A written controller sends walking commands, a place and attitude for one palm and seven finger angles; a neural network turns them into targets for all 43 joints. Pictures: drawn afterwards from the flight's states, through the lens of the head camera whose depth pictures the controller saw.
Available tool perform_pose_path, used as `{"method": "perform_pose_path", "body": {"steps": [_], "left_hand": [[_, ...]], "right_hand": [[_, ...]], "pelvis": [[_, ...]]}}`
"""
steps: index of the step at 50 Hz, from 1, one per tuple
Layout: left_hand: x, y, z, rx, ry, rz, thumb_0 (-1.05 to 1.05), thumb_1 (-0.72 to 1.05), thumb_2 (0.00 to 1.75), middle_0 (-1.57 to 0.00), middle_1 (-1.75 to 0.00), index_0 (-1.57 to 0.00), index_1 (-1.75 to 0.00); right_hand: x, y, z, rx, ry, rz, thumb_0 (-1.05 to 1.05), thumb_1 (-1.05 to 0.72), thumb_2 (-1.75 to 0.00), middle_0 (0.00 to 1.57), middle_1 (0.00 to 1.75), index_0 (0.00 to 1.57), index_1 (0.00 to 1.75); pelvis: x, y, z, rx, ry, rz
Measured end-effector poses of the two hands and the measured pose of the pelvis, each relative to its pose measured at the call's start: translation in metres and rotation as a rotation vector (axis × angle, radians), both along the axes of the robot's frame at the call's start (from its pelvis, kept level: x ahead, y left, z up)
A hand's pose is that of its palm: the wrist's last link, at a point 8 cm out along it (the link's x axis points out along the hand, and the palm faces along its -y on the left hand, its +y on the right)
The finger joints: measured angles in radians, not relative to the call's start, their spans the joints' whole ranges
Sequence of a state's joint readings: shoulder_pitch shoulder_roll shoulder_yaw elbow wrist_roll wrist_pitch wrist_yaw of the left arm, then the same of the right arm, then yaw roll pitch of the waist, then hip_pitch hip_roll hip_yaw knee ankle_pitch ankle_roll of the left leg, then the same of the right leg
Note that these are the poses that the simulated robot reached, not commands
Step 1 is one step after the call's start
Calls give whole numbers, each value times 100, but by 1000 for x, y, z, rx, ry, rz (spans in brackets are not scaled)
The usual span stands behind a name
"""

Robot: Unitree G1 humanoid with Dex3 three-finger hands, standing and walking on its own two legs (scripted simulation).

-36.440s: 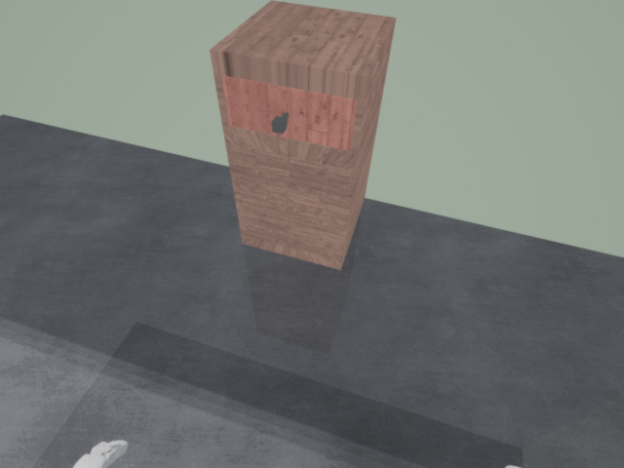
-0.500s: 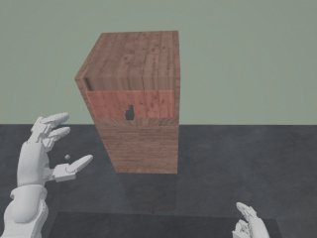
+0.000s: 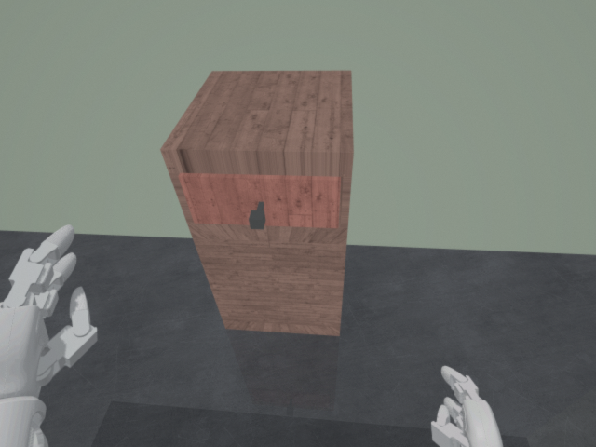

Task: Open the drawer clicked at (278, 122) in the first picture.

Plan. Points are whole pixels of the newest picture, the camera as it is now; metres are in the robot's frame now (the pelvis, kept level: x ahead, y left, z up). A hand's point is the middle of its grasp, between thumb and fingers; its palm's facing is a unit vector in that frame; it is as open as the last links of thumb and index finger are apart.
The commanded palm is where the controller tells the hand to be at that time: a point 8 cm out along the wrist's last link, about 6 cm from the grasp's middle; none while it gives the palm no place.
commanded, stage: step back with the hand held close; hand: left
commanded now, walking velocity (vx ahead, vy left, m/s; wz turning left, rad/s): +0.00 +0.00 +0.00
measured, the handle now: (258, 214) +0.64 +0.18 -0.11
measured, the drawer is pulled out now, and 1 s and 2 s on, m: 0.01 0.01 0.01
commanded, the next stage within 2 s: stop stepping back and stand still in 1.56 s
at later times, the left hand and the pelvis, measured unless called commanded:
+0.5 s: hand (54, 350) +0.16 +0.26 +0.15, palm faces +0.31 -0.80 -0.51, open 7.4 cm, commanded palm +0.10 +0.30 +0.17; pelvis -0.02 +0.02 -0.01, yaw +2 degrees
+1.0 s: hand out of the picture +0.10 +0.28 +0.15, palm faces +0.35 -0.80 -0.49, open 7.4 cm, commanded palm +0.03 +0.31 +0.17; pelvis -0.09 +0.03 -0.01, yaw +3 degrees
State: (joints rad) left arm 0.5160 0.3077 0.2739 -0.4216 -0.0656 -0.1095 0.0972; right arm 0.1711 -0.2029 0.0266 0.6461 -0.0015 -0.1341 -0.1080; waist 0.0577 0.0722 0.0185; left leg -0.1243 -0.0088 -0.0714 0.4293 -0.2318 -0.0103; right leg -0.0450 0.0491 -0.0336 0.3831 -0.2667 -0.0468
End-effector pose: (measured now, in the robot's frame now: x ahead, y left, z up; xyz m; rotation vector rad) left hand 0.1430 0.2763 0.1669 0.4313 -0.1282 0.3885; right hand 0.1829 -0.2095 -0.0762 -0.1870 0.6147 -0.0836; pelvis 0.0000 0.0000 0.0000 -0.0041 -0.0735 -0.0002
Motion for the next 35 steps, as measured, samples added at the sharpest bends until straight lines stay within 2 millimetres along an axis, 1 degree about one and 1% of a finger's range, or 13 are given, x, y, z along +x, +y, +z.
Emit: {"method": "perform_pose_path", "body": {"steps": [5,8,12,16,19,23,28,31,35], "left_hand": [[4,1,6,19,-16,-26,2,88,90,-21,-31,-21,-31],[6,5,8,55,-10,-33,2,89,90,-21,-31,-21,-31],[5,10,0,76,36,-38,1,89,90,-21,-30,-21,-30],[-4,15,-10,67,99,-39,1,89,90,-21,-30,-21,-30],[-11,20,-10,75,123,-40,2,89,90,-21,-30,-21,-30],[-17,25,0,113,94,-52,2,89,90,-21,-30,-22,-30],[-25,26,12,133,22,-73,2,89,90,-21,-30,-22,-30],[-34,27,10,119,4,-78,2,89,90,-21,-30,-21,-30],[-50,29,1,85,4,-77,1,89,90,-21,-30,-21,-30]], "right_hand": [[-6,2,-1,3,9,-8,2,-90,-90,20,30,21,30],[-10,0,-4,-6,42,-13,2,-90,-90,20,30,21,30],[-17,-7,-10,-48,114,-28,1,-90,-90,20,30,21,30],[-29,-13,-16,-80,181,-62,1,-90,-90,20,30,21,30],[-36,-14,-16,-85,206,-79,2,-90,-90,20,30,21,30],[-38,-8,-13,-78,192,-76,2,-90,-90,20,30,21,30],[-36,1,-3,-50,124,-64,2,-90,-90,20,30,21,30],[-37,5,5,-40,83,-57,2,-90,-90,20,30,21,30],[-45,5,12,-54,54,-47,1,-90,-90,20,30,21,30]], "pelvis": [[1,3,0,0,-1,-6],[-1,6,0,-8,30,19],[-6,10,-3,-21,75,38],[-9,15,-5,-23,101,42],[-11,18,-6,-17,108,38],[-18,20,-6,-13,108,30],[-32,22,-6,-14,103,21],[-42,22,-6,-19,103,19],[-53,24,-6,-31,103,22]]}}
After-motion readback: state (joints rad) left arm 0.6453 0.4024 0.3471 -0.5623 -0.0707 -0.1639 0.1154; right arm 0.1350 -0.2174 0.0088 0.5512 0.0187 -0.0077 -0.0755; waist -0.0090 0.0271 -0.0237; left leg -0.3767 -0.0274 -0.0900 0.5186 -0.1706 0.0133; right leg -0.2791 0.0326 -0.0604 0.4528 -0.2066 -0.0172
